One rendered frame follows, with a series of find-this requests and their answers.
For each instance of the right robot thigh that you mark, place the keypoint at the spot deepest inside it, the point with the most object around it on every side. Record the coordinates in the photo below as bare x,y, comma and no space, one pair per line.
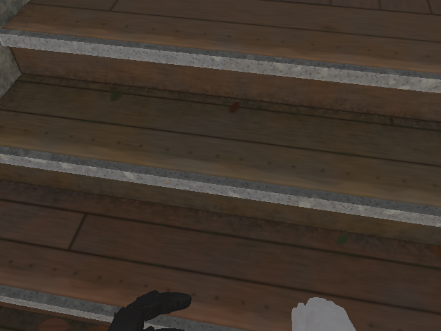
320,316

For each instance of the left robot hand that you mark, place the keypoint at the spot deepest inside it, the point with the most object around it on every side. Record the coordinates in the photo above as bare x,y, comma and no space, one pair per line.
147,307

